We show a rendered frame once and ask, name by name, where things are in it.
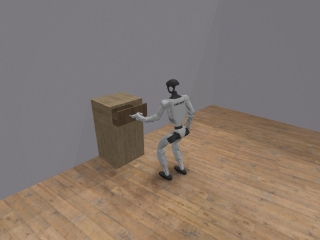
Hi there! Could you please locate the right robot hand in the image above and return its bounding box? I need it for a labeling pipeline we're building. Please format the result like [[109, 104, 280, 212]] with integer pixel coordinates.
[[184, 123, 191, 130]]

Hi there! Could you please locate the humanoid robot head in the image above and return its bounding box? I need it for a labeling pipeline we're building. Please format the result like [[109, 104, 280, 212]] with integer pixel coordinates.
[[166, 79, 182, 99]]

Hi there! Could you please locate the cabinet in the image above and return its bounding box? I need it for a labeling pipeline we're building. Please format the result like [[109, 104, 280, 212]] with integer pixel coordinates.
[[90, 92, 145, 170]]

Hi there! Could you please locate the left robot forearm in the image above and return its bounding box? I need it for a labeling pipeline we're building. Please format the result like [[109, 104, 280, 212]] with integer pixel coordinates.
[[140, 114, 157, 123]]

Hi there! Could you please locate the drawer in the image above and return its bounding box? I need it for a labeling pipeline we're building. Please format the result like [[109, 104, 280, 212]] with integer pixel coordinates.
[[111, 103, 147, 127]]

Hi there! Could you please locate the robot left upper arm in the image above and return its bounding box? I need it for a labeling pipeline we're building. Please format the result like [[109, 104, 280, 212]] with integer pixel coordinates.
[[155, 99, 170, 121]]

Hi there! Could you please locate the robot right upper arm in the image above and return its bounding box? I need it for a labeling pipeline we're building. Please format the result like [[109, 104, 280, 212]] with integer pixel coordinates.
[[182, 95, 195, 116]]

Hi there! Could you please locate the right robot forearm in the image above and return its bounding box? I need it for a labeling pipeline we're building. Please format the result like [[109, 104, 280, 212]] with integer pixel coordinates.
[[186, 114, 195, 125]]

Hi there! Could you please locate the left robot hand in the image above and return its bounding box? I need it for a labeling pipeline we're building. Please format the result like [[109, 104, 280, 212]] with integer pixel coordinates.
[[135, 112, 143, 121]]

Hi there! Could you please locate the robot right shin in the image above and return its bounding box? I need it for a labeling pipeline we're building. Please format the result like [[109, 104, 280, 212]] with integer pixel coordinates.
[[172, 144, 184, 170]]

